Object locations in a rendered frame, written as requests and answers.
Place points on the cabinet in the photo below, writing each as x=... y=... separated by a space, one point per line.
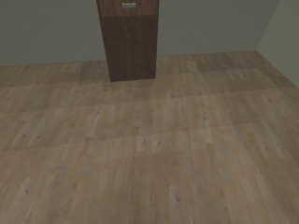
x=130 y=43

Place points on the drawer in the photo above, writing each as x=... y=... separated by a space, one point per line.
x=114 y=7

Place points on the handle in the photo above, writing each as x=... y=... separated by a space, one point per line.
x=128 y=5

